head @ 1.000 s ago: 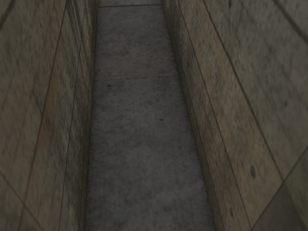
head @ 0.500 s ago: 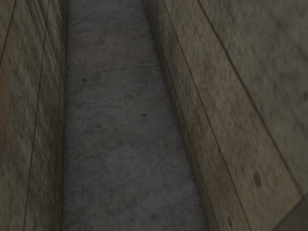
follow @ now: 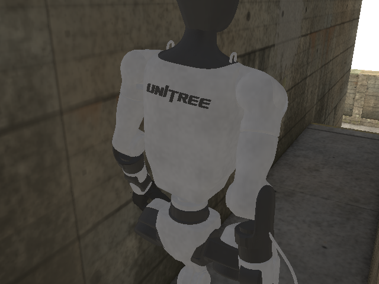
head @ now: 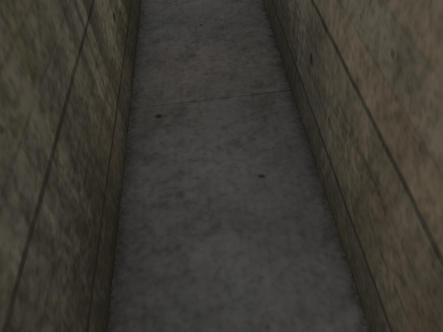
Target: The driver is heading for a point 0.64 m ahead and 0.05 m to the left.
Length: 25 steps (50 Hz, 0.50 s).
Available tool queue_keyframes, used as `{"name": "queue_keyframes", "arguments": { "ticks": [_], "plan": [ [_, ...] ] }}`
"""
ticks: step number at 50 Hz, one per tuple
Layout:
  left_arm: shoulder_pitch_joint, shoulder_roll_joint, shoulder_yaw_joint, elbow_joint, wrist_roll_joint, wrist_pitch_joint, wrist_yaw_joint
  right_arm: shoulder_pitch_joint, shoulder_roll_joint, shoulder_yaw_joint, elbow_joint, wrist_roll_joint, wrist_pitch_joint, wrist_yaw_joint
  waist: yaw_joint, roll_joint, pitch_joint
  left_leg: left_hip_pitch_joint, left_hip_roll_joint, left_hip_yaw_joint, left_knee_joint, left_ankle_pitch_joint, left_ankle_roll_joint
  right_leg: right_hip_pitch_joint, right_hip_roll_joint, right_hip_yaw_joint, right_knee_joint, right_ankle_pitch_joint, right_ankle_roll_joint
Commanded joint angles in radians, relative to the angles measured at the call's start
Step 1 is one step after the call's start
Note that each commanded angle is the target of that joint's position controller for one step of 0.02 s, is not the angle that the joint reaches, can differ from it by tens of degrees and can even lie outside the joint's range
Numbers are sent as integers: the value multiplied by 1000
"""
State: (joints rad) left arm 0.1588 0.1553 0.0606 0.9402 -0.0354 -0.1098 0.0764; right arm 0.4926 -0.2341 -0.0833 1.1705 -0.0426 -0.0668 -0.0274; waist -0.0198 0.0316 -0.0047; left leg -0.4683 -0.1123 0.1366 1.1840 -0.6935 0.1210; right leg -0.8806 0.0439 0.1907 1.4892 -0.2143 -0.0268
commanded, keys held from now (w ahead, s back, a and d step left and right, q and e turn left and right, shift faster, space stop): w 0.56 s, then no key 0.44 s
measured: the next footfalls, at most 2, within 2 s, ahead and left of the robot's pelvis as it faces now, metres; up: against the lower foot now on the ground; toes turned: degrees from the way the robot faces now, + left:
right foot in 0.18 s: +0.26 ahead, -0.10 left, -0.22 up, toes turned -2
left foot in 0.60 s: +0.59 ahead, +0.12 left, -0.22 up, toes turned -2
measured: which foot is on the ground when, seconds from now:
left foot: down 0.00-0.16, up 0.18-0.58, down 0.60-1.00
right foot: up 0.00-0.16, down 0.18-0.60, up 0.62-0.94, down 0.96-1.00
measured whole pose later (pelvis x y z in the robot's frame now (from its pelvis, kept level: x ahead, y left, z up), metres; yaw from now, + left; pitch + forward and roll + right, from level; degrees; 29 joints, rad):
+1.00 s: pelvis +0.65 +0.03 -0.12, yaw -1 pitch +2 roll +1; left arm 0.03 0.21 0.02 0.89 0.03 -0.07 0.04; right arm 0.25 -0.27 -0.08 1.04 0.01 -0.06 -0.02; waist -0.03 0.01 0.09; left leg -0.13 -0.08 0.00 0.53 -0.38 0.04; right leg -0.41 0.00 0.00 0.52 -0.11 -0.02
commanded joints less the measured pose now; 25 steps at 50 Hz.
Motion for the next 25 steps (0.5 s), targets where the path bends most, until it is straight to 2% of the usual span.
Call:
{"name": "queue_keyframes", "arguments": {
  "ticks": [1,2,3,4,5,6,7,8,9,10,11,12,13,14,15,16,17,18,19,20,21,22,23,24,25],
  "plan": [
    [60,119,7,-43,4,31,-49,-227,-113,-8,-146,13,-51,-71,159,-147,126,-340,316,-655,-330,291,86,115,-117,-13,-323,497,104],
    [27,99,-6,-49,18,36,-60,-169,-104,1,-128,49,-50,-73,123,-139,127,-348,251,-584,-313,191,99,225,-101,-48,-410,544,112],
    [3,76,-30,-37,17,33,-69,-123,-86,-1,-123,69,-42,-74,107,-134,135,-371,199,-502,-250,54,94,336,-85,-98,-542,624,103],
    [-21,81,-31,-41,-1,36,-73,-109,-53,8,-109,87,-37,-83,98,-106,161,-410,169,-437,-212,89,81,450,-76,-154,-643,625,108],
    [-1,61,-39,-33,-20,53,-83,-112,-58,5,-100,78,-23,-72,103,-58,136,-349,199,-431,-150,102,97,476,-85,-169,-713,561,87],
    [63,78,-31,-17,-28,63,-91,-134,-49,3,-114,78,-14,-62,131,-16,111,-285,221,-471,-39,202,90,541,-113,-175,-797,449,41],
    [202,94,-12,33,-36,63,-88,-104,19,15,-107,78,-8,-53,152,-61,94,-214,183,-395,126,351,63,661,-125,-190,-1008,391,1],
    [358,128,7,82,-17,69,-92,-48,40,15,-84,69,-9,-38,198,-145,22,-193,81,-261,396,456,16,862,-100,-247,-1106,386,-46],
    [510,125,7,130,37,71,-106,-78,43,-4,-83,90,-13,-29,263,-223,-52,-355,-53,-174,814,130,-33,1065,-178,-151,-899,683,-130],
    [394,125,-23,78,48,45,-116,37,30,-14,-169,107,-31,-29,87,-330,-23,-529,-37,-286,703,2,-59,1088,-243,62,-760,779,-180],
    [397,154,9,71,30,37,-94,-21,16,-10,-210,100,-51,-26,108,-391,-79,-683,-12,-367,713,83,-36,1192,-298,156,-773,545,-197],
    [394,268,48,111,22,42,-66,-92,21,4,-272,138,-55,-18,89,-489,-131,-797,51,-371,690,113,-44,1172,-460,513,-977,-161,-333],
    [335,161,22,90,45,40,-53,-208,-38,-17,-294,141,-31,-39,76,-131,-16,-768,110,-367,460,295,-72,962,-447,559,-1097,-383,-292],
    [250,151,8,63,53,42,-30,-277,7,-7,-300,119,6,-50,24,47,72,-686,118,-340,386,411,-127,749,-422,579,-1098,-374,-262],
    [210,157,7,52,50,38,-14,-241,55,4,-287,99,30,-49,-16,55,108,-619,154,-326,343,415,-158,592,-412,598,-1067,-376,-250],
    [207,158,5,37,51,35,-1,-265,41,4,-287,86,44,-50,-11,56,135,-568,164,-358,295,453,-164,499,-395,541,-1067,-318,-234],
    [225,175,12,37,52,35,9,-289,52,9,-293,82,44,-49,-12,9,153,-532,181,-328,237,482,-170,442,-353,452,-1061,-243,-221],
    [256,186,16,32,48,33,12,-326,59,16,-312,75,38,-47,-3,-32,143,-490,182,-299,182,511,-165,418,-314,374,-1070,-114,-206],
    [286,185,20,37,30,37,13,-394,68,25,-334,66,30,-44,17,-68,136,-471,176,-254,157,524,-168,432,-292,307,-1073,13,-200],
    [303,175,21,36,19,41,11,-440,72,32,-352,56,24,-39,31,-82,127,-450,179,-223,98,553,-165,455,-266,252,-1066,105,-190],
    [343,147,17,42,9,44,12,-505,78,40,-368,54,24,-29,54,-69,110,-409,174,-190,32,585,-161,486,-248,201,-1066,157,-180],
    [368,146,22,43,-1,43,9,-529,77,45,-377,50,21,-19,68,-95,106,-373,167,-158,-43,578,-162,521,-225,151,-1072,182,-176],
    [388,145,25,44,-12,45,9,-573,75,49,-385,51,18,-10,91,-97,106,-316,155,-130,-134,560,-161,547,-222,106,-1094,207,-177],
    [397,141,27,45,-13,44,6,-628,53,44,-412,55,12,4,108,-115,109,-262,146,-113,-246,525,-157,578,-222,63,-1114,221,-171],
    [397,152,30,46,-12,46,3,-661,51,45,-418,62,9,17,110,-126,113,-188,120,-75,-356,502,-151,614,-218,24,-1118,304,-167]
  ]
}}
